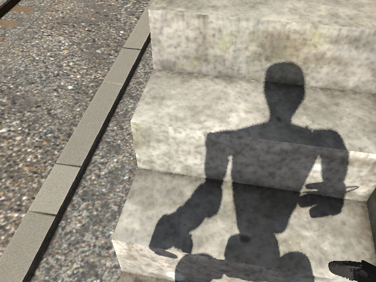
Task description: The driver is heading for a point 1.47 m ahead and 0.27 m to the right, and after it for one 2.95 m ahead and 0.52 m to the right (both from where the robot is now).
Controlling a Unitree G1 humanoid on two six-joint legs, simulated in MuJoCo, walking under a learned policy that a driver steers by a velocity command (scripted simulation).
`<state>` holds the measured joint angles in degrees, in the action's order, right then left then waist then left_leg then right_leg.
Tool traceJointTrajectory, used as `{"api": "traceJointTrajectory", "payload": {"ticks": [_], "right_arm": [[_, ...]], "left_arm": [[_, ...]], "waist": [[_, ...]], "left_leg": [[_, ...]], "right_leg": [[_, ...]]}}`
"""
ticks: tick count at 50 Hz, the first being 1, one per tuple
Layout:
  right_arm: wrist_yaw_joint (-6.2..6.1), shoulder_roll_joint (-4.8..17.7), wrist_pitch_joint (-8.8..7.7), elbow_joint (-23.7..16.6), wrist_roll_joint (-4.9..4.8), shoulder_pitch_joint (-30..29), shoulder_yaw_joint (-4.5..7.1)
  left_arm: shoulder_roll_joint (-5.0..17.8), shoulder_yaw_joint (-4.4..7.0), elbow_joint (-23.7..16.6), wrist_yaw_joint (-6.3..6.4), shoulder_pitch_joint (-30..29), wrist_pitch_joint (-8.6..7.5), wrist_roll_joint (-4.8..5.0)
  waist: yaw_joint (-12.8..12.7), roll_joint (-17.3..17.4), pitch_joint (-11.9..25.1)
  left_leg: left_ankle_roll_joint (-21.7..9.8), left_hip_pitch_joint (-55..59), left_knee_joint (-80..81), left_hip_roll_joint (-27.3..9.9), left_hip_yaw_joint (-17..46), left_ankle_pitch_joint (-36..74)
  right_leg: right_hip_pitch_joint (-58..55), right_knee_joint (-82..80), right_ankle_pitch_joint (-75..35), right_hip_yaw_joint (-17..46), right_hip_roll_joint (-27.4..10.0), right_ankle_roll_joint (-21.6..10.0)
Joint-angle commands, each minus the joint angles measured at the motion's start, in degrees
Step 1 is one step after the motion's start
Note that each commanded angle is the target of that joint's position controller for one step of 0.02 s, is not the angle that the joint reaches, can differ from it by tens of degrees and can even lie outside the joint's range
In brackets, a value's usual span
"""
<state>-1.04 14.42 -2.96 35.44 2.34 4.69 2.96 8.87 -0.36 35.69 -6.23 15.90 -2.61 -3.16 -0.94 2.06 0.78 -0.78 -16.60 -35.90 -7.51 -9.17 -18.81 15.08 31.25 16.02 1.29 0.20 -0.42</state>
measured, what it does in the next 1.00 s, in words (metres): climbs, turning right: right foot 0.19 m higher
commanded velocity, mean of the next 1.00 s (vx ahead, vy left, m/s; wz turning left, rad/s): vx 0.20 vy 0.00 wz -0.39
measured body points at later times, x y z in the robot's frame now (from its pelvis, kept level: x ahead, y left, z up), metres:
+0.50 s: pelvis +0.08 -0.04 +0.00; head +0.10 -0.05 +0.45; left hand +0.26 +0.18 -0.12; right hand +0.13 -0.30 -0.11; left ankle +0.05 +0.09 -0.73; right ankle -0.02 -0.11 -0.56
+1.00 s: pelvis +0.13 -0.09 +0.15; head +0.13 -0.11 +0.60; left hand +0.36 +0.08 +0.05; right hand +0.13 -0.34 +0.01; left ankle +0.20 +0.05 -0.38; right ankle +0.16 -0.15 -0.54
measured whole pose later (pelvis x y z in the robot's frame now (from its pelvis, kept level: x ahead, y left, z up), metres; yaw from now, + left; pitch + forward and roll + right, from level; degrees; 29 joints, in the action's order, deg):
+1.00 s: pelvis +0.13 -0.09 +0.15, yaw -18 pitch +4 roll +0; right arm 1.2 13.5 3.8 42.5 -1.9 17.8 0.3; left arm 11.2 0.9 43.2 -4.3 8.2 -3.7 -1.5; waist 0.5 2.7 3.3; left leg 5.2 -55.2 -99.9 -0.9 5.7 -14.6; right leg 32.5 53.7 25.6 -19.1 -5.9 -7.1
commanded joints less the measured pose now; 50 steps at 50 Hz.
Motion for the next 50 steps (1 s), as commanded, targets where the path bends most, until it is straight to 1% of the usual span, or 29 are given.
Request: {"api": "traceJointTrajectory", "payload": {"ticks": [1, 6, 9, 11, 13, 16, 17, 18, 20, 21, 23, 24, 25, 26, 27, 28, 30, 31, 32, 33, 34, 35, 36, 37, 38, 39, 42, 46, 50], "right_arm": [[-3.61, 10.69, -2.00, -5.16, -0.70, -3.21, 4.10], [-6.40, 12.25, -0.93, -4.69, 0.59, -8.82, 5.31], [-5.77, 11.24, 0.48, -2.91, -1.22, -12.78, 4.49], [-3.75, 9.25, 0.66, -3.71, -0.83, -13.47, 3.17], [-1.81, 6.84, 0.31, -2.45, -0.18, -11.75, 1.65], [-2.93, 7.20, -0.29, -2.45, 1.22, -8.95, 1.12], [1.62, -0.47, -1.97, -4.97, -0.65, -1.22, -1.28], [2.34, -4.38, -2.61, -1.26, -2.88, 3.06, -1.56], [-0.87, 4.77, -1.34, 4.42, -1.68, 17.51, 1.92], [-0.62, 12.72, -0.97, 5.19, 1.48, 19.37, 4.29], [-1.73, 6.77, -1.39, 5.09, 2.85, 13.12, 3.13], [1.02, 9.40, 1.71, 15.00, 2.53, 28.17, 1.85], [-2.06, 7.15, -1.05, 6.38, 3.71, 8.82, 3.18], [-0.13, 5.41, -2.85, 9.83, 0.22, 10.55, 0.36], [0.10, 4.39, -3.60, 9.74, 0.12, 4.63, 0.18], [-0.17, -1.24, -2.35, 13.38, 0.31, -1.37, -1.46], [0.03, -2.92, -0.88, 15.01, -2.63, -5.10, -2.53], [0.09, 4.83, 0.46, 11.31, -5.35, -9.45, -0.92], [0.79, 13.27, -0.07, 9.71, -7.95, -2.31, 1.68], [2.08, 17.90, -1.30, 12.45, -11.83, 1.14, 2.75], [3.57, 14.22, 0.05, 11.47, -8.69, 1.07, 2.18], [2.96, 12.61, 0.46, 11.55, -7.22, 5.98, 2.13], [5.66, 4.71, 0.59, 13.13, -1.81, 17.19, 1.83], [3.50, 9.75, 1.23, 9.24, -4.65, 7.41, 4.65], [2.48, 8.85, 0.88, 9.24, -3.18, 9.64, 3.65], [1.95, 7.37, -0.48, 4.86, -1.71, 8.54, 2.50], [0.26, 3.09, 2.21, 3.28, -4.98, 15.91, -1.77], [0.85, 5.95, 6.29, 4.30, -4.01, 19.08, -0.51], [2.32, 7.42, 6.62, 7.50, -3.56, 22.07, 0.69]], "left_arm": [[5.22, 2.30, -5.58, 0.01, -3.41, -0.26, -0.44], [5.20, 3.23, -2.86, -0.74, 9.98, -0.80, 0.24], [8.66, 5.29, -1.74, -2.05, 14.35, -2.14, 0.69], [12.94, 6.62, -0.71, -0.43, 15.88, -1.98, 1.34], [9.59, 5.05, -1.88, 0.17, 13.20, -2.77, 1.18], [4.66, 2.55, -1.78, -1.22, 5.75, -2.67, 3.60], [14.47, 7.60, 1.51, 10.28, -1.73, -0.20, 2.77], [12.99, 7.82, 2.19, 13.07, 0.88, 0.53, 3.57], [8.01, 6.77, 0.66, 10.40, -4.92, -2.36, 6.11], [7.93, 6.12, -1.67, 10.01, -8.95, -3.90, 8.33], [6.15, 5.80, -3.39, 10.84, -16.49, -5.10, 6.07], [-2.84, 0.67, 0.30, 1.49, 0.81, -1.23, 0.60], [4.21, 5.69, -3.08, 8.42, -8.98, -2.01, 2.84], [1.11, 1.61, -7.32, 2.45, -9.58, -0.04, 1.76], [1.02, 1.83, -8.18, 0.06, -8.63, 0.74, 0.45], [1.68, 1.06, -13.71, 8.46, -22.53, 0.56, 11.08], [7.94, 2.32, -16.53, 11.20, -18.28, 1.01, 10.49], [12.42, 3.04, -14.12, 9.83, -7.69, 1.58, 10.45], [13.76, 3.55, -8.06, 9.79, 2.68, 2.19, 12.80], [9.42, 2.98, -6.17, 12.06, 6.98, 2.90, 8.67], [9.28, 2.71, -7.60, 14.07, 2.38, 3.53, 1.69], [11.34, 2.84, -9.00, 15.68, 1.78, 2.87, -4.27], [5.82, -1.35, -2.55, 4.69, 14.18, 5.45, -6.52], [0.76, -3.19, -0.91, -0.86, 5.35, 6.46, -1.84], [-1.41, -4.29, -0.14, -1.18, 2.50, 5.35, 0.94], [-0.83, -4.17, 0.74, -0.83, -2.24, 3.75, 3.18], [0.64, -2.86, 0.32, 1.07, -16.78, 0.23, 0.32], [8.67, 2.70, 2.51, 1.71, -14.53, -2.63, 2.21], [3.39, 0.92, 1.06, 2.33, -14.12, -3.65, 1.89]], "waist": [[2.03, 4.49, 2.73], [-2.04, 6.83, 3.29], [-4.87, -0.18, -0.44], [-5.44, -9.02, -1.65], [-6.81, -17.15, 2.47], [-1.71, -7.78, 4.75], [5.23, -8.08, -1.21], [5.06, -0.88, -1.16], [10.48, 10.22, 4.85], [12.58, 21.57, 10.53], [11.03, 4.29, 4.41], [1.88, -3.09, 8.27], [1.55, -6.09, -2.29], [-2.03, -3.51, 3.88], [-6.67, -4.32, 5.96], [0.38, 15.66, -12.70], [-5.66, 11.77, -4.19], [-12.86, 6.62, 1.84], [-11.76, 1.62, 14.36], [-12.55, 5.94, 15.35], [-14.03, -11.32, 19.82], [-11.85, -13.32, 29.98], [-15.05, -45.88, 27.10], [-9.47, -16.05, 10.09], [-5.48, -3.78, 8.51], [-1.06, -3.12, 9.81], [5.51, -2.60, 15.39], [5.12, -8.72, 8.96], [4.24, -4.50, 6.16]], "left_leg": [[-10.38, 7.06, 13.78, -10.43, 12.69, -1.16], [-11.46, 2.72, 14.33, -17.82, 11.37, 6.34], [-7.86, -7.50, 8.97, -14.40, 8.28, -18.50], [-3.55, -17.77, -5.83, -1.80, 3.51, -17.38], [-1.19, -23.53, -27.54, 4.70, 8.62, -11.39], [-3.20, -16.87, -27.11, 4.62, 15.22, -12.72], [-6.47, -8.35, 4.59, 5.49, 17.03, -27.11], [-4.68, 6.11, 22.57, 6.65, 9.86, -7.87], [-6.78, 38.03, 18.51, 1.70, 13.49, 10.91], [-11.91, 45.70, 17.87, -12.63, 26.47, 22.92], [-15.90, 35.69, 19.98, -14.29, 24.73, 26.93], [-23.03, 29.55, 12.40, -21.79, 34.87, 60.21], [-15.88, 28.05, 16.08, -14.54, 13.39, 63.39], [-15.42, 31.28, 11.98, -18.09, 15.23, 92.88], [-13.85, 32.42, 13.32, -17.36, 13.18, 85.57], [-9.71, 23.60, 17.52, -11.75, 2.42, 86.61], [-4.56, 5.24, 19.54, -3.15, -6.99, 85.38], [-0.88, -7.84, 16.19, 3.62, -10.63, 78.46], [-4.15, -9.31, 12.31, 0.79, -4.14, 76.69], [-3.64, -4.83, 6.99, -3.06, 1.47, 68.60], [1.57, -12.02, -31.46, 7.21, 5.85, 1.91], [6.10, -21.36, -68.94, 15.89, 20.99, -8.70], [-4.68, -37.05, -70.93, 17.93, 42.41, 8.59], [-4.24, -45.67, -74.07, 15.36, 36.67, 10.60], [-3.17, -42.86, -70.38, 12.40, 30.97, 14.21], [-2.58, -44.42, -72.32, 12.73, 27.23, 6.97], [1.30, -43.04, -73.38, 10.69, 23.95, 3.99], [7.41, -32.76, -63.91, 5.68, 12.53, 3.98], [6.32, -31.61, -63.31, 3.61, 17.59, 4.66]], "right_leg": [[9.19, 1.14, -3.75, 3.35, 0.00, -3.63], [6.86, 13.82, 4.63, 4.88, -0.14, -3.34], [6.28, 1.33, 9.68, 9.02, 1.54, -10.21], [6.77, -13.16, 30.00, 31.10, -2.66, -20.24], [3.50, -18.22, 27.53, 42.34, -7.86, -22.13], [12.69, -12.52, 10.70, 31.33, -4.46, -14.93], [6.89, -11.74, 8.15, 28.44, 1.00, -17.23], [12.88, -11.03, 5.47, 25.61, 1.63, -15.20], [33.46, 15.49, -3.16, 15.78, 4.72, -8.76], [46.02, 31.89, 6.35, 3.08, 6.79, -6.14], [49.63, 67.50, 8.36, 2.72, 5.64, -4.32], [55.99, 89.68, 1.47, 11.47, 10.15, -6.56], [55.46, 96.18, 11.49, 5.81, 5.59, -2.12], [67.60, 96.65, 30.18, 4.50, 9.86, 0.85], [66.09, 88.14, 32.32, 4.72, 3.69, 0.85], [65.29, 92.94, 35.01, -2.74, 6.28, 4.32], [40.52, 77.48, 29.21, -6.50, 4.91, 0.75], [12.40, 43.61, 17.26, -6.13, 2.56, -1.07], [-14.91, 33.24, -3.02, -6.29, 7.04, 1.74], [-16.37, 13.28, 13.61, -1.85, 5.14, -0.42], [-19.81, 5.63, -18.70, 17.78, -7.50, -8.43], [-19.20, 13.93, -62.67, 33.33, -19.87, -15.09], [-13.44, 27.73, -72.12, 31.42, -15.03, -21.05], [-2.63, 24.83, -39.30, 20.43, -13.94, -14.13], [2.81, 27.19, -32.71, 16.58, -13.01, -14.70], [4.04, 22.67, -26.25, 12.51, -10.91, -13.89], [14.01, 10.01, -17.72, 5.55, -10.66, -9.81], [21.09, -2.38, 3.10, 1.90, -20.57, -8.91], [14.00, -3.25, -0.16, -3.86, -22.83, -8.03]]}}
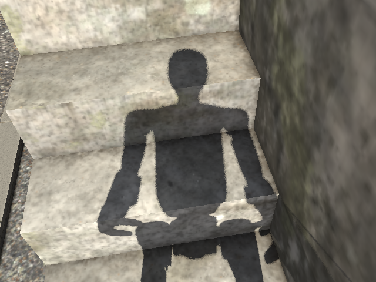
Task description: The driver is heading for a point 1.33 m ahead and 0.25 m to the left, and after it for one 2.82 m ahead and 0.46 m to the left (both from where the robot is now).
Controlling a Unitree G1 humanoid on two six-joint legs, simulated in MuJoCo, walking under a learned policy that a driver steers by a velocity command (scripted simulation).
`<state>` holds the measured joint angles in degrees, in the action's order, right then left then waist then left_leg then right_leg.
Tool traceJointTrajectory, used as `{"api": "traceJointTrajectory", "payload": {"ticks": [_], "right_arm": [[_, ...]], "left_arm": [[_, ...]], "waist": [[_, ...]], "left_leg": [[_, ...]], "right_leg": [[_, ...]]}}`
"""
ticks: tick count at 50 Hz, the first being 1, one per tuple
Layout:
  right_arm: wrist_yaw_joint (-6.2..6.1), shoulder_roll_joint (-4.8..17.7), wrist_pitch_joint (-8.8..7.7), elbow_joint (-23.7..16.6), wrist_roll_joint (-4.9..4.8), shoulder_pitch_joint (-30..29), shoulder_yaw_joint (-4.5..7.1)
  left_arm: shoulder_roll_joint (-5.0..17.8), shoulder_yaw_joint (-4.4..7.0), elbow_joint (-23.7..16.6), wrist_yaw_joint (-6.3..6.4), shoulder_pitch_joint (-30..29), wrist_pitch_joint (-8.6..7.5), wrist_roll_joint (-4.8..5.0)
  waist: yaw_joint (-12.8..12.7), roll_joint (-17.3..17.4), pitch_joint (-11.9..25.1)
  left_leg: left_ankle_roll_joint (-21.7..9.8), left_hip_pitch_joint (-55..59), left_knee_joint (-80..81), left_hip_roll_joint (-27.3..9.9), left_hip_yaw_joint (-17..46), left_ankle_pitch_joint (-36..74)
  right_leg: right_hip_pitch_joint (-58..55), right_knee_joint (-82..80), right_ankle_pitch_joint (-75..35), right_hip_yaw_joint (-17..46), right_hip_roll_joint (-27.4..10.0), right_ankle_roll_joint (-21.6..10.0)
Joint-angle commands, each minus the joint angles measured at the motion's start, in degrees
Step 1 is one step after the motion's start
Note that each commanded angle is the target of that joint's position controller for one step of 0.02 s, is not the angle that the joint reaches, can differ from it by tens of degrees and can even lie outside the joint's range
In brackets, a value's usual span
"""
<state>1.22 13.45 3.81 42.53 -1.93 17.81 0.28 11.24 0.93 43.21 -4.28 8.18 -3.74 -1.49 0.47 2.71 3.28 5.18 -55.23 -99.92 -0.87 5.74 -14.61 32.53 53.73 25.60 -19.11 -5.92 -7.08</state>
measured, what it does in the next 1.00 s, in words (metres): goes down, backwards, turning left: left foot, then right foot 0.20 m lower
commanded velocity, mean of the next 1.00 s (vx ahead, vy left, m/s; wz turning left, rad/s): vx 0.49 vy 0.09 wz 0.43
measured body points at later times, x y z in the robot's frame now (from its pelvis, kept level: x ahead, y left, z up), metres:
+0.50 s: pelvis -0.06 +0.01 -0.04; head -0.01 -0.01 +0.41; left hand +0.11 +0.29 -0.06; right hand +0.17 -0.20 -0.14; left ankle +0.02 +0.17 -0.68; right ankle -0.09 -0.13 -0.60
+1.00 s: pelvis -0.07 +0.06 -0.15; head -0.04 +0.04 +0.30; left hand -0.06 +0.37 -0.24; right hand +0.18 -0.08 -0.26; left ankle -0.12 +0.19 -0.88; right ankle -0.09 -0.10 -0.72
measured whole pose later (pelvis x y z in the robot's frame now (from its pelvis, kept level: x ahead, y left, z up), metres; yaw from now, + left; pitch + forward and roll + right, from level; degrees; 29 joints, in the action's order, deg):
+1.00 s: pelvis -0.07 +0.06 -0.15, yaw +22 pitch +0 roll +3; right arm 5.5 11.9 -0.2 37.2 3.9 8.6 2.1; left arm 15.2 4.2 39.6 4.2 13.8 -1.1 3.9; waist 0.2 0.2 -2.1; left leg 1.2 -14.8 -31.1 -0.5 -3.4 -15.8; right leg 31.1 88.8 20.7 6.1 -1.8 -3.0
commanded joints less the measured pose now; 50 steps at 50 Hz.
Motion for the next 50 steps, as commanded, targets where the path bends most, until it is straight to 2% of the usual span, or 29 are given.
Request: {"api": "traceJointTrajectory", "payload": {"ticks": [1, 7, 9, 10, 11, 12, 13, 14, 17, 21, 24, 27, 29, 30, 31, 32, 33, 34, 35, 38, 39, 40, 42, 44, 45, 46, 47, 48, 50], "right_arm": [[-0.18, 7.56, -1.19, 0.07, 1.63, 6.95, 3.40], [-0.88, 0.54, -4.08, -0.80, 3.56, 3.93, 1.14], [0.06, 1.32, -4.14, -0.48, 3.50, 11.86, 2.00], [0.33, 4.12, -4.33, 6.96, 5.16, 23.42, 4.64], [0.36, 6.33, -5.77, 12.19, 3.76, 29.43, 6.80], [-1.08, 12.02, -7.42, 11.79, 2.50, 28.54, 8.43], [-1.66, 9.92, -1.34, -3.74, 9.10, 11.34, 8.47], [-1.50, 9.74, 1.48, -7.97, 8.78, 2.86, 8.10], [-2.67, 9.77, 1.16, -16.65, 8.29, -10.90, 6.18], [-4.51, 8.17, -0.47, -17.61, 7.18, -9.34, 4.04], [-5.59, 5.53, 0.33, -17.19, 7.62, -3.72, 3.55], [-4.28, 2.55, 1.44, -11.59, 8.47, -10.58, 3.25], [-1.76, -1.26, 1.75, -9.59, 8.31, -14.08, 2.11], [-0.47, -1.83, 0.68, -10.19, 6.76, -13.00, 2.10], [0.41, -3.83, 0.00, -10.51, 5.37, -10.51, 1.61], [0.64, -5.46, -1.39, -11.39, 7.68, -5.82, 0.34], [0.54, -5.90, -1.92, -11.09, 8.00, -4.82, -0.28], [0.66, -2.26, -2.14, -16.59, 6.18, -13.86, -0.25], [1.16, 4.73, -2.42, -16.08, 7.13, -24.64, 2.03], [3.84, 6.29, -1.68, -14.69, 5.12, -28.20, 2.75], [4.50, 4.63, -2.04, -13.30, 4.22, -26.58, 1.93], [5.28, 2.12, -2.43, -12.69, 2.94, -24.59, 0.88], [6.69, 1.32, -2.16, -12.62, 1.65, -24.12, 1.07], [5.55, 0.14, -2.88, -10.35, 2.17, -12.08, 1.72], [4.77, -0.29, -3.46, -9.56, 3.13, -6.84, 2.06], [5.05, 1.57, -5.10, -6.89, 4.61, -1.49, 3.14], [4.13, 9.24, -5.26, -5.32, 6.54, 4.18, 5.37], [3.95, 9.50, -5.29, -6.30, 6.77, 1.31, 5.99], [3.29, 7.86, -4.17, -7.96, 6.97, -5.17, 5.21]], "left_arm": [[1.86, 0.04, -5.82, 0.95, -5.79, -3.36, -0.16], [9.40, 5.09, -3.05, 2.12, 5.06, 0.40, -3.90], [10.95, 4.90, -7.08, 3.02, 1.73, 0.09, -6.49], [6.73, 2.76, -12.94, 3.74, -5.81, 0.02, -6.14], [1.52, 1.98, -18.08, 4.01, -13.44, 0.17, -3.99], [-2.55, 1.15, -22.49, 4.73, -11.40, -0.23, -3.15], [8.62, 3.29, -17.67, 7.41, -13.45, 3.49, 5.15], [7.16, 2.75, -20.76, 7.89, -13.97, 5.04, 5.33], [4.29, 1.93, -23.04, 6.93, -7.84, 5.65, 1.58], [5.25, 1.10, -21.21, 8.23, -0.61, 4.15, 0.20], [5.61, 0.01, -22.48, 8.96, -4.33, 3.50, 1.22], [1.40, -2.41, -19.56, 6.31, 2.19, 3.32, 2.09], [0.89, -0.88, -12.08, 6.65, 9.84, 3.25, 1.62], [1.00, -1.19, -11.70, 5.92, 4.71, 1.34, 0.56], [3.41, -1.27, -13.15, 5.21, 0.67, 0.10, 1.00], [6.60, 0.19, -14.55, 5.03, -2.33, -1.53, 0.77], [8.44, 1.07, -13.77, 5.01, 0.57, -2.25, 2.59], [15.60, 4.43, -15.21, 8.00, -8.01, -1.76, 4.30], [12.24, 3.02, -14.31, 8.56, -10.08, -1.72, 4.33], [10.39, 1.61, -10.92, 8.20, -7.26, -2.79, 4.05], [10.67, 1.86, -11.36, 8.66, -7.60, -2.49, 4.12], [9.14, 1.06, -12.72, 9.01, -8.08, -1.89, 3.72], [11.00, 2.04, -10.15, 10.83, 4.58, 0.29, 1.64], [13.40, 3.63, -7.89, 8.98, 5.69, 1.76, 1.90], [13.92, 4.18, -8.07, 8.30, 3.39, 1.74, 4.08], [10.32, 4.08, -9.12, 7.10, 2.86, 1.59, 4.90], [5.08, 2.52, -10.46, 5.82, 0.38, 1.22, 6.87], [2.22, 2.58, -9.37, 7.74, 0.08, 1.43, 7.44], [1.56, 3.28, -8.60, 9.67, -0.93, 1.71, 5.04]], "waist": [[2.10, -5.44, 2.20], [-3.76, -5.99, -0.52], [0.48, -7.40, 1.92], [6.48, -11.75, 4.22], [8.66, 0.10, -1.40], [8.50, 16.63, -3.65], [15.50, 10.48, -7.72], [11.78, 14.77, -8.56], [1.00, 2.23, -4.75], [-0.22, 0.82, 2.90], [4.20, -0.20, 4.38], [-5.83, -6.80, 3.57], [-7.31, -11.79, -0.76], [-1.68, -5.86, -3.35], [4.05, -3.03, -3.11], [9.46, -0.03, -3.15], [8.98, -5.65, -3.15], [8.97, -18.28, -6.14], [5.61, -10.50, -11.03], [4.90, -4.77, -14.94], [4.64, -5.25, -13.18], [3.02, -13.77, -12.34], [-2.95, -19.46, -11.35], [2.22, -22.55, -0.58], [6.63, -21.45, 4.09], [6.70, -16.24, 7.75], [7.45, 2.65, 11.23], [6.98, 5.60, 11.60], [3.53, 4.21, 2.13]], "left_leg": [[0.55, 7.78, 7.38, -3.72, 1.52, -2.67], [-0.39, 8.14, 51.99, -2.25, -6.28, -9.57], [-2.68, 19.49, 52.60, -2.58, -5.73, -1.90], [-4.40, 37.51, 57.32, -3.34, -4.62, 0.44], [-6.37, 44.71, 61.43, 2.76, -8.33, 3.76], [-13.44, 43.58, 59.27, 2.24, 4.16, 4.21], [-18.88, 40.48, 73.41, -4.56, 6.77, -4.51], [-21.19, 28.48, 74.61, -7.35, 17.83, -2.58], [-16.76, 10.39, 64.91, -6.57, 23.90, -8.84], [-19.75, 22.94, 56.24, -7.90, 25.83, 4.26], [-18.53, 26.48, 52.55, -5.81, 27.21, 13.61], [-9.82, 7.93, 38.16, 8.21, 3.64, -10.31], [-11.60, 8.47, 1.45, 17.70, -0.65, -14.82], [-10.71, -2.32, -13.82, 18.20, 5.98, -15.29], [-8.14, -12.92, -22.86, 17.62, 9.53, -15.47], [-5.49, -18.29, -24.89, 13.12, 10.60, -7.98], [-4.14, -25.86, -28.22, 11.30, 10.80, -6.03], [-4.09, -27.98, -24.30, 1.27, 11.66, 1.20], [-3.57, -26.43, -24.16, 0.96, 15.15, 6.78], [-3.86, -14.10, 3.97, -6.55, 3.98, 9.40], [-3.87, 1.24, 18.03, -6.82, -0.31, 7.64], [-3.74, 17.81, 33.12, -5.09, -4.76, 1.66], [-6.24, 28.01, 52.17, 1.39, -9.20, -15.36], [-8.69, 36.09, 69.09, 6.40, -11.69, -5.68], [-10.49, 46.92, 77.19, 5.95, -10.50, 3.49], [-9.14, 63.75, 79.71, -0.55, -4.72, 7.24], [-11.11, 84.74, 73.76, -12.47, 9.74, 26.54], [-14.47, 78.28, 76.66, -17.19, 15.32, 34.86], [-18.26, 60.75, 74.16, -16.40, 0.92, 35.49]], "right_leg": [[-7.37, -26.09, -9.13, 14.79, -16.00, -0.96], [-29.47, -28.94, 1.61, 10.18, -20.46, 0.81], [-27.72, -28.35, 1.02, 5.41, -19.54, 1.51], [-19.30, -16.98, 2.55, -0.82, -13.07, 5.88], [-7.47, -4.21, 9.07, -6.33, -4.77, 8.02], [7.68, 12.98, 21.02, -3.70, 1.49, 10.89], [13.58, 20.92, 19.50, 3.51, -1.78, 11.42], [9.29, 32.46, 14.73, 8.80, 1.29, 10.11], [1.37, 47.24, -0.64, 25.09, 5.43, 6.37], [5.91, 51.51, -7.05, 25.09, 8.93, 6.33], [3.07, 31.46, -0.42, 32.15, 6.41, 6.64], [-24.01, -19.78, -17.80, 22.39, 1.42, -1.03], [-21.13, -37.49, -33.14, 14.27, -0.08, -1.38], [-22.38, -29.38, -30.61, 18.47, -1.34, 1.91], [-23.67, -23.04, -31.26, 27.10, -6.30, 4.67], [-22.71, -21.02, -29.60, 32.38, -12.38, 8.65], [-27.41, -25.89, -22.53, 41.69, -18.90, 7.03], [-19.58, -40.85, 12.95, 63.12, -27.02, -2.50], [-11.84, -41.97, 23.17, 62.72, -23.61, -5.85], [-12.97, -38.97, 8.78, 48.73, -13.71, -7.15], [-7.66, -39.59, 2.84, 42.17, -9.78, -6.31], [-2.70, -40.22, -6.32, 32.06, -4.09, -5.20], [-13.27, -35.07, -44.18, 31.18, -5.24, -2.11], [-27.77, -15.22, -84.94, 29.90, -5.12, -3.65], [-25.04, -6.41, -89.29, 30.08, -3.62, -3.12], [-11.12, 3.95, -55.95, 29.11, -0.46, -2.30], [16.02, 16.92, -21.73, 21.20, 7.68, 2.84], [18.59, 42.50, -5.29, 19.02, 8.67, 3.84], [24.46, 76.93, -3.23, 18.81, 8.80, 3.84]]}}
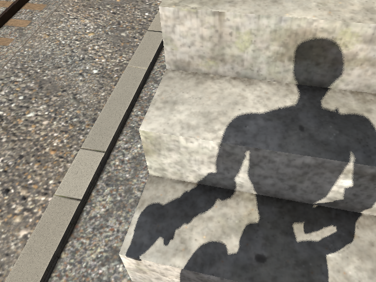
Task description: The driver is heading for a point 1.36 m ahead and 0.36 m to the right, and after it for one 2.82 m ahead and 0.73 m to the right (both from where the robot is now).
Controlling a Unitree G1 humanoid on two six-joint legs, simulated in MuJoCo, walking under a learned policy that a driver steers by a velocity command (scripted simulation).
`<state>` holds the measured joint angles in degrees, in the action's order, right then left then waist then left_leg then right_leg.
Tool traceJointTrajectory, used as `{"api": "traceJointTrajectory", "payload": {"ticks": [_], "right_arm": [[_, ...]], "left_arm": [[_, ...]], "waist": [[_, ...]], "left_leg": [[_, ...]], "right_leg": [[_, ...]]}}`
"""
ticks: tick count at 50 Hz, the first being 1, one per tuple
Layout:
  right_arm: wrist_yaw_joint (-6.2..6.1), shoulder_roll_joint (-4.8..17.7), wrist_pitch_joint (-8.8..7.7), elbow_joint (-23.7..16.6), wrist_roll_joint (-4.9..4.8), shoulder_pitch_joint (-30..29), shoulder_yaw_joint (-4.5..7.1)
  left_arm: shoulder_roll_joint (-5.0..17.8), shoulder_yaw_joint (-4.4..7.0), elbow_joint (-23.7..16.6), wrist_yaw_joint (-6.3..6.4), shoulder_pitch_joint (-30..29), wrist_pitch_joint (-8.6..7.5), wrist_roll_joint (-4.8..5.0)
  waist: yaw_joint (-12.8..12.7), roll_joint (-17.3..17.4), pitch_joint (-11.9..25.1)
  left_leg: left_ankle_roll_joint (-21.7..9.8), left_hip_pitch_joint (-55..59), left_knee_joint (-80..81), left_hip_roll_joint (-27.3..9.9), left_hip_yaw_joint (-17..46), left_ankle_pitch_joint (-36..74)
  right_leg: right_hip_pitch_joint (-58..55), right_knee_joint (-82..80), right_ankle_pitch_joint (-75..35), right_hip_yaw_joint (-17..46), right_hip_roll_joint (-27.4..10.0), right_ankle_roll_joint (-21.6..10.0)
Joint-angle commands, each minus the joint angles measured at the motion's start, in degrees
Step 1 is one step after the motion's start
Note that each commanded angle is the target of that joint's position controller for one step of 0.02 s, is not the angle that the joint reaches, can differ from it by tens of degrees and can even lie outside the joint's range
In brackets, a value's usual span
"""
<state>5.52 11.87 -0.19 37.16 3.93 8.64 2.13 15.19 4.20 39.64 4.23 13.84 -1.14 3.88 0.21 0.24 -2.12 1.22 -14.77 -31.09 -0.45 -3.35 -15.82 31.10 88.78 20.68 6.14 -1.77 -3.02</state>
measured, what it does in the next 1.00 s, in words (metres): climbs, turning right: right foot 0.19 m higher, then left foot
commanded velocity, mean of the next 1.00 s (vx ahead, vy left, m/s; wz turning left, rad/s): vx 0.61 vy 0.40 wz -0.61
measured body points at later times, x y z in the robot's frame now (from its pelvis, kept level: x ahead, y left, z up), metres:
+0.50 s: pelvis +0.11 -0.01 +0.09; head +0.13 -0.02 +0.54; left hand +0.32 +0.20 -0.02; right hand +0.25 -0.27 +0.02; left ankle +0.05 +0.14 -0.44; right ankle +0.09 -0.07 -0.53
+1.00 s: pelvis +0.24 +0.03 +0.20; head +0.29 -0.03 +0.64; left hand +0.53 +0.19 +0.11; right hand +0.22 -0.23 +0.08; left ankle +0.25 +0.13 -0.53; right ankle +0.21 -0.04 -0.53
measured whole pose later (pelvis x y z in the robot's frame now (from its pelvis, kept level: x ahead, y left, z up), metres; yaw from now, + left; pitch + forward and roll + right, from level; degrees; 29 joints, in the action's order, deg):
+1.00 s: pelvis +0.24 +0.03 +0.20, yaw -30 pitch +4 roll +1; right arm 7.0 11.8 0.6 31.3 1.1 14.5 2.2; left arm 16.9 3.8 38.5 9.9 10.4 0.1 2.6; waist 5.8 2.3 -4.7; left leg -8.1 -16.4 -34.9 8.5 8.1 -18.6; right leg 20.6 34.5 21.9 -3.4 1.7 -1.1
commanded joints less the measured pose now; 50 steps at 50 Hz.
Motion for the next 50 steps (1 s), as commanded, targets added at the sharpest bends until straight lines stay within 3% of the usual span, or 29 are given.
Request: {"api": "traceJointTrajectory", "payload": {"ticks": [1, 3, 7, 12, 14, 15, 17, 18, 19, 20, 21, 22, 26, 27, 28, 32, 35, 36, 37, 39, 40, 41, 42, 43, 44, 47, 48, 49, 50], "right_arm": [[-1.24, 9.15, 0.06, -3.57, 0.49, 0.44, 2.71], [-1.94, 8.23, -0.58, -3.56, -0.18, -0.07, 2.02], [-5.45, 9.38, -4.62, -1.83, -0.45, 5.53, 2.11], [-5.10, 11.86, -6.25, -3.97, 0.57, 3.81, 3.37], [-5.19, 11.46, -4.99, -6.85, 0.26, -2.48, 3.20], [-6.41, 12.47, -4.11, -5.35, -0.26, 2.50, 3.18], [-5.13, 17.62, -5.74, -5.85, -2.84, -4.18, 3.80], [-4.45, 14.54, -4.67, -3.45, -5.71, -1.26, 3.38], [-0.90, 4.30, -4.82, -8.07, -4.61, 0.60, 0.96], [1.19, -1.66, -6.85, -13.95, -1.96, -0.59, -2.26], [2.02, 0.88, -8.12, -10.88, -2.04, -2.14, -0.85], [1.11, 3.67, -7.65, -10.80, -2.06, -4.66, -0.32], [-3.59, 4.50, -4.05, -4.34, -1.28, 11.91, -0.20], [-2.41, 2.00, -0.25, -12.66, 1.92, 0.08, -1.05], [-3.05, 0.79, 2.14, -15.06, 1.15, -8.95, -1.30], [-1.56, -0.19, 0.95, -21.14, 2.10, -18.91, -2.54], [-1.20, -0.02, 2.42, -20.72, 0.04, -14.75, -2.68], [-0.78, 0.60, 1.98, -21.22, -0.14, -15.48, -2.22], [1.63, 3.83, 2.79, -24.08, -7.47, -9.11, -1.81], [2.40, -2.12, 0.42, -21.39, -4.33, -11.42, -3.06], [3.77, -3.75, -0.62, -21.01, -0.86, -14.54, -4.22], [2.63, -4.95, -0.76, -18.55, -0.94, -6.07, -3.92], [3.56, -2.62, -0.51, -15.62, -2.43, -3.22, -3.54], [-1.89, 5.70, 0.50, -10.61, 0.51, 11.17, 1.93], [-3.50, 6.29, 0.62, -10.36, 1.94, 14.40, 2.12], [-2.17, 3.76, 0.80, -10.48, 2.02, 3.66, 2.20], [1.80, 0.78, -0.01, -11.94, -4.84, -2.99, -0.81], [3.72, 1.50, -1.11, -12.20, -5.98, -9.90, -1.14], [5.14, 1.14, -2.46, -13.36, -5.50, -16.56, -0.80]], "left_arm": [[-3.21, -0.30, -6.72, 1.66, -9.21, -0.97, -0.74], [-1.24, 0.21, -8.10, 1.18, -11.55, 0.31, -0.64], [3.29, 2.19, -7.76, 1.62, -12.30, 3.28, -4.50], [4.26, 3.17, -9.54, 0.98, -15.27, 7.09, -3.69], [2.64, 2.80, -8.41, 1.62, -9.44, 7.35, -4.20], [3.30, 3.02, -7.85, 2.41, -8.09, 7.60, -3.26], [2.87, 3.53, -4.77, 3.91, 12.60, 7.52, -4.63], [3.66, 4.17, -1.39, 3.42, 14.59, 5.87, -3.76], [12.29, 6.00, -2.25, 3.68, 6.73, 6.37, -4.67], [7.33, 3.18, -7.92, 3.14, -11.39, 6.65, -5.87], [8.15, 1.84, -11.67, 3.34, -21.89, 4.24, -2.36], [3.23, 1.09, -10.43, 2.42, -22.50, 2.44, -2.84], [-3.82, -1.47, -10.75, 2.34, -28.16, -0.63, -7.41], [2.45, 1.75, -2.17, 3.86, -0.98, 0.71, -8.24], [6.60, 4.22, 0.72, 4.40, 7.94, 2.11, -7.96], [7.36, 5.51, 0.46, 7.17, 7.96, 1.36, -6.46], [6.93, 3.73, -1.19, 7.15, 5.21, 0.30, -8.14], [7.39, 4.47, -0.70, 8.29, 6.03, 1.25, -7.97], [6.88, 1.70, -5.88, 7.81, 1.26, 1.82, 1.77], [8.59, 3.39, -1.15, 7.23, 5.31, 2.83, 3.14], [9.93, 3.62, -0.17, 6.10, 4.64, 3.92, 2.18], [9.40, 1.84, -0.59, 6.51, -3.81, 2.43, 1.61], [9.22, 2.47, -3.85, 6.47, -1.82, 1.29, -0.89], [6.34, 2.47, -1.64, 5.13, -3.60, 0.67, -6.02], [4.05, 0.88, -2.23, 4.52, -4.44, -0.03, -6.28], [5.37, 0.82, 0.84, 5.76, 2.86, 3.70, -3.95], [1.56, -0.76, -3.57, 5.71, 2.04, 0.83, 0.43], [0.73, -0.23, -1.92, 6.43, 11.24, 0.10, 1.30], [2.96, 0.47, 0.23, 6.24, 16.50, 0.38, -0.51]], "waist": [[2.01, 7.98, 5.14], [0.77, 10.50, 2.14], [0.15, 3.23, -2.31], [-2.12, 2.60, -4.85], [-7.15, 4.11, 0.10], [-6.16, 4.76, 4.86], [-17.29, 9.78, 17.71], [-16.40, 7.52, 16.60], [-9.87, -13.55, 10.26], [-2.32, -11.05, 6.61], [-1.12, -18.37, 8.82], [-2.39, -8.25, 5.81], [8.06, 5.79, 6.08], [-0.79, 7.89, 6.33], [-7.36, 3.77, 6.93], [-8.78, -0.28, 8.93], [-3.46, 3.63, 2.71], [-4.03, 0.71, 0.45], [3.76, -0.95, 3.62], [3.24, 4.99, 8.13], [4.29, 21.10, 11.83], [13.47, 16.20, 5.03], [6.71, 15.37, 8.39], [9.20, 3.33, 10.98], [9.96, 1.99, 8.87], [4.59, 7.59, 8.24], [1.11, 7.25, 6.43], [-6.72, 7.41, 7.73], [-9.79, -0.08, 8.18]], "left_leg": [[-15.08, 11.90, 7.61, -17.21, 6.35, 28.43], [-14.72, 6.20, 14.02, -18.66, 6.36, 10.57], [-14.90, 11.23, 17.63, -21.62, 4.99, 6.85], [-11.77, 4.58, 20.34, -16.51, -8.89, 25.90], [-9.33, 4.20, 19.65, -14.91, -14.89, 39.14], [-10.11, 6.04, 17.31, -13.52, -15.25, 60.93], [-11.37, 7.12, -3.92, -17.91, -11.42, 84.12], [-10.75, 4.27, -20.14, -11.08, -13.84, 63.25], [-1.66, -15.43, -47.25, 6.68, -13.53, 6.03], [3.81, -18.08, -69.79, 6.76, 1.94, 11.09], [3.42, -14.27, -79.23, 8.13, 4.14, 5.62], [2.77, -17.45, -75.95, 6.62, 10.56, -1.21], [-0.84, -7.29, -53.84, 4.34, 16.03, -8.08], [1.99, -25.72, -45.65, 7.53, 10.93, -1.83], [4.96, -37.04, -52.88, 7.90, 10.72, -9.15], [6.44, -49.30, -83.14, 7.15, 22.04, -11.88], [5.90, -41.39, -49.14, 3.71, 18.20, -30.83], [3.87, -31.67, -34.43, 1.42, 15.64, -27.06], [-3.82, -9.20, -8.89, 0.28, 9.10, -15.62], [-14.15, 9.44, 8.84, 3.10, 7.73, -2.66], [-20.76, 17.37, 7.57, 1.37, 15.19, 17.21], [-23.30, 17.28, 17.61, -1.21, 14.47, 29.05], [-25.22, 37.25, -0.67, -8.50, 22.70, 54.13], [-20.65, 37.28, 1.09, -10.57, 22.04, 41.76], [-18.75, 32.77, 3.26, -8.66, 22.57, 32.94], [-16.95, 13.12, 6.29, 2.13, 14.97, 28.33], [-19.39, -1.55, 0.72, 0.64, 19.34, 35.25], [-18.00, -15.81, -5.19, 2.23, 19.62, 37.13], [-14.15, -33.74, -18.92, 6.52, 19.54, 16.21]], "right_leg": [[27.09, 48.41, 4.90, -5.31, 3.94, -0.20], [30.98, 53.13, 7.43, -3.14, 2.99, -0.52], [43.76, 59.54, 11.32, -2.02, 4.19, -0.41], [31.86, 34.90, 7.87, -10.65, 2.60, 1.19], [16.72, 8.45, 14.89, -10.13, 0.59, -2.22], [5.15, -5.95, 27.09, -17.10, 6.90, -4.61], [-19.18, -13.17, 23.11, -9.42, 7.13, -4.97], [-22.98, -37.51, 15.09, -7.73, 12.24, -2.11], [-16.61, -64.85, 27.33, 35.44, -0.81, -7.28], [-4.71, -66.57, 16.96, 47.78, -1.69, -6.29], [8.29, -59.49, 5.32, 35.38, 3.73, -24.59], [12.88, -47.43, -1.59, 26.29, 4.57, -24.62], [28.45, -26.02, -17.87, 20.72, 5.49, -18.22], [-6.63, -42.78, -0.82, 25.82, 6.34, -10.64], [-22.88, -43.98, -5.65, 32.64, 2.69, -11.60], [-25.85, -41.85, -11.74, 34.69, 3.59, -13.21], [-18.43, -52.97, -11.08, 30.78, 0.14, -10.05], [-11.80, -57.22, -15.46, 28.67, -1.69, -8.20], [-5.12, -61.21, -44.29, 25.79, 2.87, -2.03], [-4.57, -50.19, -37.25, 15.62, 7.59, -0.77], [-1.63, -34.16, -2.60, 9.13, 14.10, 2.55], [2.94, -19.22, 13.06, 1.56, 18.02, 1.93], [23.23, -21.07, 15.81, 0.36, 15.03, 6.19], [22.58, -18.96, 14.51, -3.92, 6.60, 5.08], [20.30, -27.49, 13.83, -5.61, 2.64, 4.69], [-5.23, -44.45, 16.80, -15.11, 5.07, 2.70], [-20.73, -55.86, 2.16, -11.35, 3.48, 3.32], [-39.36, -65.87, -2.68, -7.46, 1.94, 1.79], [-56.39, -68.42, -13.91, 0.01, -2.29, -0.97]]}}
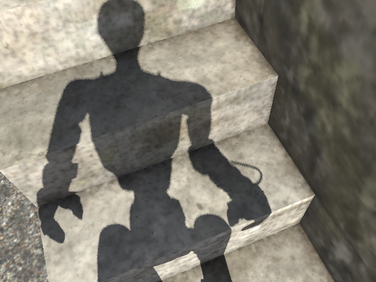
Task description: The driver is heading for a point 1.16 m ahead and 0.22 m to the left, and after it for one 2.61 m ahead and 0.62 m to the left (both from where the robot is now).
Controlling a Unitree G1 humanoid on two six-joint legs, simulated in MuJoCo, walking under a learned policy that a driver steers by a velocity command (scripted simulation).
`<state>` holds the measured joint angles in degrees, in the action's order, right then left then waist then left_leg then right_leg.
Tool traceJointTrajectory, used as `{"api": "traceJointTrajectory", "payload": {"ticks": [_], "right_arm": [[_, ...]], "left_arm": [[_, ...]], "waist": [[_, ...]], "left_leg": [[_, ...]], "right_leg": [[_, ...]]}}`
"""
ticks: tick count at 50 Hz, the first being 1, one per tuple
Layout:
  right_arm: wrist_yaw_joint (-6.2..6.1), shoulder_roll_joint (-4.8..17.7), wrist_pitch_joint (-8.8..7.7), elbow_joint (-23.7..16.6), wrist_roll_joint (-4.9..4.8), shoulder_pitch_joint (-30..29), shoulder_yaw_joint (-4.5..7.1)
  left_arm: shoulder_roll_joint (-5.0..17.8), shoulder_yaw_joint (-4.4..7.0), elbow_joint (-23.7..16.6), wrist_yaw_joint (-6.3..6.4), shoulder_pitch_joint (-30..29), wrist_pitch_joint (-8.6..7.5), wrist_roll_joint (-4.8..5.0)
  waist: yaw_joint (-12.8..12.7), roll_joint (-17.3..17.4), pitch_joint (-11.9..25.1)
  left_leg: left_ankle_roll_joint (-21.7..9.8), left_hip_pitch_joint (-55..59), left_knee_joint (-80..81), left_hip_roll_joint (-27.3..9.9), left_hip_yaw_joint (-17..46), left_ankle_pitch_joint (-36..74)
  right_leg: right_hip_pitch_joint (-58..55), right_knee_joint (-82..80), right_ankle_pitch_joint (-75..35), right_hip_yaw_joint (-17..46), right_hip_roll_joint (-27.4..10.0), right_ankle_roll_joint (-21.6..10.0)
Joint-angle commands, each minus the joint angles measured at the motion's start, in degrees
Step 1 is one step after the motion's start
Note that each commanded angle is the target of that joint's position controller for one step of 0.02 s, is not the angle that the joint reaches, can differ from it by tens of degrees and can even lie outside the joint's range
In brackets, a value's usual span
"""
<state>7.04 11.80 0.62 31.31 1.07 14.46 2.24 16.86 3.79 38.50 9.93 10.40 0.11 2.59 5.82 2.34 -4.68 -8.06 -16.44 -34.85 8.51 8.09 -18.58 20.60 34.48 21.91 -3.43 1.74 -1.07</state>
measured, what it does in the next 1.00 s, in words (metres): climbs: left foot 0.20 m higher, then right foot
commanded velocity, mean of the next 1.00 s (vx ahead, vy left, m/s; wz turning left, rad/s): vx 0.79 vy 0.33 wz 0.36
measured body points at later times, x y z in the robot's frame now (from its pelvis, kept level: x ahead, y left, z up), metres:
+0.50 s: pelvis +0.12 +0.10 +0.12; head +0.13 +0.07 +0.57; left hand +0.19 +0.40 +0.05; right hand +0.37 -0.07 +0.03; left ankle +0.18 +0.23 -0.53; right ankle +0.07 -0.02 -0.31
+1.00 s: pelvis +0.25 -0.01 +0.18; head +0.24 -0.06 +0.63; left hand +0.24 +0.27 +0.09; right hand +0.55 -0.14 +0.13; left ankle +0.18 +0.14 -0.41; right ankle +0.25 -0.08 -0.54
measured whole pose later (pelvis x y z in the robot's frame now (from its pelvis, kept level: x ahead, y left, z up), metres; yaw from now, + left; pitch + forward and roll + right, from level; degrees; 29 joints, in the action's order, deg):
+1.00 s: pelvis +0.25 -0.01 +0.18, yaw +15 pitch +2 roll +3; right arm 2.7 13.5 -4.8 32.1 3.0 5.6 1.8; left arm 11.8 1.7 44.1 0.7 19.0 -3.6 -0.5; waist -6.8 2.9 6.1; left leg 1.9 -37.3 -80.9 -3.2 -0.3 -15.6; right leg 19.9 42.0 23.6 1.4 2.7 -5.4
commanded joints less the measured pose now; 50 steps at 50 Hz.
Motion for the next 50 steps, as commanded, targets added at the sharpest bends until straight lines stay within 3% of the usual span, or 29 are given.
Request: {"api": "traceJointTrajectory", "payload": {"ticks": [1, 2, 4, 6, 9, 11, 14, 15, 16, 17, 18, 19, 20, 22, 24, 28, 32, 34, 38, 40, 41, 42, 43, 44, 45, 46, 47, 48, 50], "right_arm": [[0.68, 3.26, -4.73, -7.66, 1.80, -17.77, 2.67], [-0.69, 7.66, -3.66, -9.23, 3.91, -13.87, 3.63], [-0.84, 4.70, -3.61, -9.67, 2.69, -16.55, 2.70], [-0.49, 1.04, -3.44, -7.65, 2.55, -14.25, 1.30], [-1.17, -0.95, -1.62, -7.45, 1.14, -13.87, -0.35], [-2.84, 2.44, 0.84, -10.03, 0.07, -21.67, -0.41], [-2.29, -0.26, 3.05, -7.34, -2.13, -12.88, -1.54], [-2.41, 5.28, 2.17, -7.98, 0.45, -14.20, 0.18], [-3.13, 8.33, 1.75, -3.49, -0.72, -2.50, 2.14], [-2.50, 6.65, 1.53, -1.50, -1.19, 5.31, 1.74], [-0.97, 11.68, 1.26, -0.12, -2.09, 9.48, 3.87], [-2.64, 20.45, 0.94, -4.89, -0.06, 0.71, 6.04], [-4.45, 15.08, 0.57, -7.23, 0.39, -5.73, 5.60], [-5.54, 10.08, -1.72, -2.35, -0.02, -4.62, 3.93], [-6.01, 7.04, -3.34, -0.91, -0.09, -6.05, 3.10], [-7.24, 6.54, -5.30, -0.83, 1.32, -10.00, 2.97], [-8.06, 6.69, -7.41, -0.49, 1.61, -11.78, 0.46], [-7.82, 8.35, -8.00, 1.16, 1.74, -9.25, 0.85], [-7.90, 9.17, -7.77, -2.82, 1.33, -15.21, 0.88], [-7.67, 8.70, -8.19, -3.61, 1.55, -14.74, 0.12], [-7.47, 14.10, -8.39, 2.20, 1.86, -7.21, 1.67], [-8.05, 13.57, -7.74, -0.08, 1.49, -8.48, 1.56], [-7.42, 8.01, -7.24, -2.02, 1.29, -13.14, -0.06], [-6.93, 3.15, -6.50, -2.74, -0.27, -13.56, -1.42], [-6.09, 0.52, -5.76, -6.25, 0.63, -12.53, -2.04], [-4.92, -0.27, -5.16, -7.48, 1.04, -11.88, -1.80], [-4.25, 1.96, -5.44, -6.08, 2.59, -15.45, -0.98], [-3.56, 2.07, -6.83, -7.43, 2.25, -17.67, -0.73], [-3.14, -0.67, -7.64, -7.34, 2.77, -20.44, -1.01]], "left_arm": [[10.77, 4.54, 5.41, 2.77, 30.29, 1.38, -5.26], [11.18, 5.04, 2.22, 3.51, 22.59, 3.09, -5.82], [9.77, 4.33, 0.44, 1.83, 12.56, 2.64, -7.63], [7.60, 3.24, 2.06, -0.07, 9.16, -0.73, -7.33], [3.61, 1.69, 6.22, -4.01, 7.65, -3.28, -7.00], [6.38, 2.37, 6.93, -5.02, 4.38, -3.81, -6.85], [8.32, 3.22, 8.55, -4.22, 3.44, -1.00, -3.88], [3.13, 0.77, 11.39, -3.24, 19.57, -2.54, -0.47], [7.84, 1.46, 10.69, -3.66, 16.48, -2.89, -0.43], [14.09, 2.44, 8.21, -4.76, 13.81, -4.19, -1.86], [14.67, 3.19, 6.11, -6.34, 7.99, -4.90, -2.70], [6.98, 2.32, -3.36, -8.53, -3.04, -5.44, -2.17], [1.76, 1.75, -5.93, -8.43, -9.60, -5.76, -2.39], [-3.90, -0.36, -9.08, -7.30, -11.36, -4.61, -3.65], [-3.91, -1.05, -9.68, -6.29, -8.25, -3.04, -4.60], [-1.05, -1.35, -11.51, -6.43, -5.61, -1.53, -4.66], [-5.78, -2.41, -9.14, -6.54, -4.93, -0.86, -2.07], [-3.05, -1.57, -8.85, -5.90, -4.37, -0.97, -0.22], [3.99, 1.89, -4.95, -7.14, -1.76, -1.23, -2.15], [2.58, 0.94, -3.36, -8.17, 1.27, -1.27, -1.47], [0.60, -0.25, -6.37, -10.61, -2.59, -0.91, -1.61], [-0.08, -0.99, -6.51, -11.48, -3.13, -1.43, -2.56], [-1.16, -1.64, -2.59, -11.64, -2.38, -3.11, -4.98], [-2.81, -2.59, -0.69, -13.04, -4.06, -4.98, -6.52], [0.78, -2.11, 1.72, -13.26, 2.85, -6.67, -5.65], [9.66, 1.14, 1.45, -11.05, 8.91, -6.14, -2.13], [9.59, 1.28, -0.57, -10.33, 4.06, -5.33, -1.40], [6.84, 0.37, -3.60, -9.17, -6.22, -4.84, -1.98], [5.33, 0.76, 1.56, -6.54, 2.22, -5.10, -4.10]], "waist": [[-18.66, -16.86, 19.55], [-15.73, -14.75, 21.60], [-9.03, -13.97, 9.20], [-5.95, -6.75, 3.02], [-0.12, -3.39, -4.82], [-1.88, -6.33, -7.40], [-3.61, -13.18, -0.97], [-8.05, -1.55, 9.79], [-2.12, 5.03, 22.25], [3.09, 1.47, 29.79], [5.52, 3.03, 34.54], [5.03, 12.69, 38.27], [3.84, 4.55, 32.40], [0.38, -3.20, 15.24], [-3.24, -4.42, 7.60], [-8.10, -3.29, 4.02], [-8.52, -0.86, 6.31], [-6.58, 2.29, 5.56], [-9.43, 9.05, 7.93], [-9.83, 14.25, 9.43], [-9.37, 9.63, 9.03], [-8.65, 10.99, 8.44], [-8.89, 7.39, 9.42], [-7.79, -3.17, 7.57], [-6.63, -15.58, 2.31], [-9.83, -26.58, 2.15], [-10.86, -21.99, 0.23], [-7.86, -17.22, -0.66], [-10.01, -15.05, 3.73]], "left_leg": [[3.64, -43.51, -41.88, -0.08, 5.73, -7.78], [8.59, -43.80, -61.49, -1.64, 7.70, -4.01], [9.30, -54.40, -91.78, -3.50, 3.79, 2.30], [8.59, -59.58, -102.93, -3.53, 5.37, 3.84], [5.88, -51.42, -85.77, -4.81, 5.63, 2.88], [6.56, -41.85, -66.43, -6.50, -6.52, 1.16], [2.55, -19.98, -38.49, -9.75, -21.13, -18.67], [-1.79, -11.50, -38.80, -7.32, -16.83, -22.08], [-3.95, 1.98, -28.69, -3.38, -15.26, -19.58], [-3.35, 25.74, -19.54, -0.90, -8.97, -14.31], [-2.98, 35.59, -9.95, -2.82, -2.35, -11.65], [-7.89, 24.13, 9.35, -17.65, 38.81, -42.92], [-7.92, 12.74, 11.00, -20.54, 43.21, -35.71], [-6.94, -1.42, 9.60, -19.20, 36.43, -26.62], [-6.55, -10.32, 6.92, -14.45, 27.92, -21.43], [-5.35, -13.07, 11.58, -13.91, 18.69, -12.47], [-4.95, -17.34, 14.99, -19.90, 9.85, -3.91], [-3.59, -11.74, 17.08, -22.94, 6.50, -2.96], [3.66, -9.84, 18.43, -21.46, -7.38, 0.24], [3.02, -8.77, 20.44, -20.63, -8.50, -0.95], [2.08, -4.64, 20.38, -25.24, -5.88, -3.53], [1.90, -2.49, 18.15, -26.09, -4.74, -3.50], [3.84, -1.84, 9.59, -23.51, -9.03, -1.69], [6.60, -3.24, -5.14, -18.46, -13.96, 7.19], [9.56, -22.13, -18.35, -12.37, -14.84, -3.46], [11.53, -36.02, -29.52, -7.53, -14.63, -5.25], [10.42, -41.03, -42.70, -8.40, -11.80, -2.23], [10.33, -40.02, -51.86, -8.84, -10.11, 3.17], [7.67, -47.30, -77.06, -7.68, -9.84, 5.15]], "right_leg": [[-54.12, -7.29, -20.74, 27.39, -24.05, -6.42], [-40.43, -18.03, -2.47, 43.55, -34.12, -13.45], [-28.60, -19.66, 10.89, 34.45, -31.38, -13.67], [-19.95, -14.60, 3.79, 20.85, -23.98, -10.25], [-0.38, -15.16, -1.82, 2.86, -18.47, -4.16], [6.41, -26.39, -10.17, -4.37, -17.27, -5.84], [-0.55, -34.03, -26.71, -10.21, -16.41, -10.40], [-9.57, -17.44, -52.59, -7.97, -19.38, -8.00], [-12.07, -3.71, -62.03, -8.14, -17.66, -8.09], [0.17, 12.82, -59.89, -6.17, -15.04, -7.34], [8.37, 31.94, -21.58, -4.74, -7.62, -6.73], [21.39, 66.66, -11.50, 7.12, 3.31, -2.16], [24.36, 83.98, -17.86, 14.00, 2.61, -1.87], [30.48, 91.61, -15.17, 9.81, 0.53, -0.03], [31.86, 94.63, -13.20, 10.25, 0.47, 1.27], [33.10, 87.00, -13.79, 11.09, -1.87, 3.09], [26.49, 89.20, -15.78, 6.58, 1.67, 4.57], [29.27, 84.00, -11.82, 7.35, 2.17, 3.97], [11.72, 48.83, -10.97, 5.10, -2.40, 1.51], [-1.92, 25.01, -5.06, 1.72, -6.33, -1.98], [1.68, 19.83, 3.81, 0.66, -7.31, -4.75], [-0.37, 10.08, -1.67, 2.11, -9.61, -5.89], [-4.21, -0.08, -9.90, 0.08, -6.21, -5.87], [-4.24, -10.35, -7.78, 6.75, -5.14, -5.68], [-12.62, -12.00, -18.11, 25.52, -11.33, -5.18], [-20.01, -20.74, -3.83, 41.90, -14.27, -10.30], [-11.69, -25.10, 23.42, 52.90, -13.99, -14.26], [-1.81, -22.17, 20.71, 46.09, -11.96, -14.70], [-9.33, -20.09, 6.12, 38.05, -10.42, -14.39]]}}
